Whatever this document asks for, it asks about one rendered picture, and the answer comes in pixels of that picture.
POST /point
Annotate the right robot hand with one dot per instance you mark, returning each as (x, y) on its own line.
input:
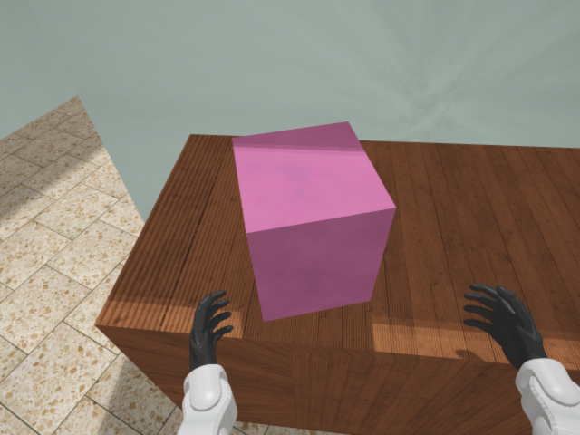
(514, 328)

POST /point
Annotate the left robot hand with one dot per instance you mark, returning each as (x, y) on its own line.
(202, 342)

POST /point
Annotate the right robot forearm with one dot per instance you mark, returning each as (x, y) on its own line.
(550, 399)

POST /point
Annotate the left robot forearm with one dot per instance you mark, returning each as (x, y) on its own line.
(209, 406)

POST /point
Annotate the pedestal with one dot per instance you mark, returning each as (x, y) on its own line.
(403, 363)

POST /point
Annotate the carton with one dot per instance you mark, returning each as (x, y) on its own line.
(317, 218)

